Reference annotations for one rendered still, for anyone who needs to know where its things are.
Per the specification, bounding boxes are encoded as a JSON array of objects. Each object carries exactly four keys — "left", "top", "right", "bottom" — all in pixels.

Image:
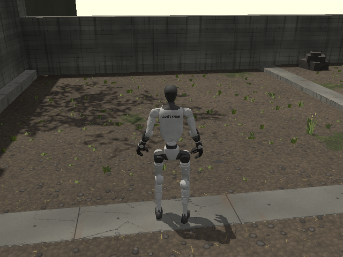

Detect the left robot hand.
[{"left": 136, "top": 145, "right": 148, "bottom": 156}]

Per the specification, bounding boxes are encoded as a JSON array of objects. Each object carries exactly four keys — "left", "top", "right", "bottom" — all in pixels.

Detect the left robot upper arm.
[{"left": 145, "top": 108, "right": 160, "bottom": 138}]

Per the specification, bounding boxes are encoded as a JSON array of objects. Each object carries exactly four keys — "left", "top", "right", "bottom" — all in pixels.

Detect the left robot forearm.
[{"left": 138, "top": 129, "right": 149, "bottom": 148}]

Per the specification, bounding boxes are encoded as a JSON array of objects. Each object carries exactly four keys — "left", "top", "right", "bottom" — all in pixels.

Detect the robot left foot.
[{"left": 155, "top": 207, "right": 162, "bottom": 220}]

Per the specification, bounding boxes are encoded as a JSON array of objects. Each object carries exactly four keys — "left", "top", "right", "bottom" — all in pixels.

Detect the right robot hand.
[{"left": 190, "top": 147, "right": 203, "bottom": 158}]

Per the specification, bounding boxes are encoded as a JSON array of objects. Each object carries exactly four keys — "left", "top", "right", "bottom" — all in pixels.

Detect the right robot forearm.
[{"left": 192, "top": 129, "right": 203, "bottom": 149}]

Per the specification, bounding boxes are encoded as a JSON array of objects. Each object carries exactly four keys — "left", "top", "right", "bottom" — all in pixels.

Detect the robot right shin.
[{"left": 181, "top": 181, "right": 190, "bottom": 216}]

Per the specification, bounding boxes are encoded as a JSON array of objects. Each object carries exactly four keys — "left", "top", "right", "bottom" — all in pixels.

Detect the right robot upper arm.
[{"left": 182, "top": 108, "right": 198, "bottom": 137}]

